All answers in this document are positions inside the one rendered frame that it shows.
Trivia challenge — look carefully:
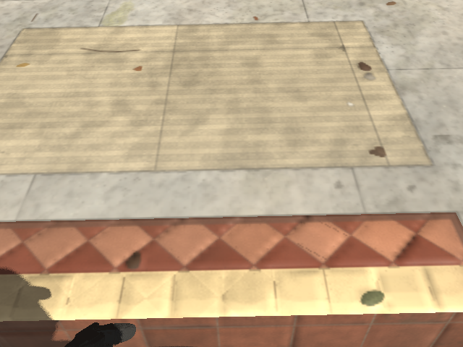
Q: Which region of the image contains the left robot hand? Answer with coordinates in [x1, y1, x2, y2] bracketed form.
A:
[65, 322, 136, 347]

